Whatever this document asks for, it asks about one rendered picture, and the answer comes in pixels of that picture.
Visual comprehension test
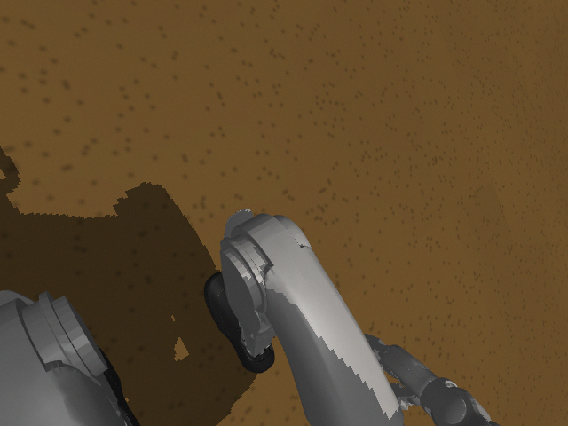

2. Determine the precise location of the right robot hand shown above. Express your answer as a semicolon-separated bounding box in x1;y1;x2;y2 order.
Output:
364;334;438;410

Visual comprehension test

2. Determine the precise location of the left robot foot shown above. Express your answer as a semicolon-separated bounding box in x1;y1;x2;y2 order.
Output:
99;348;140;426

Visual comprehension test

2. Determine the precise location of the right robot foot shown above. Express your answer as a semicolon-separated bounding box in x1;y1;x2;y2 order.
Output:
204;272;275;373

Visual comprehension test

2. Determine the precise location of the right robot arm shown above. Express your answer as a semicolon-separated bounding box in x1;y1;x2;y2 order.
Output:
420;377;500;426

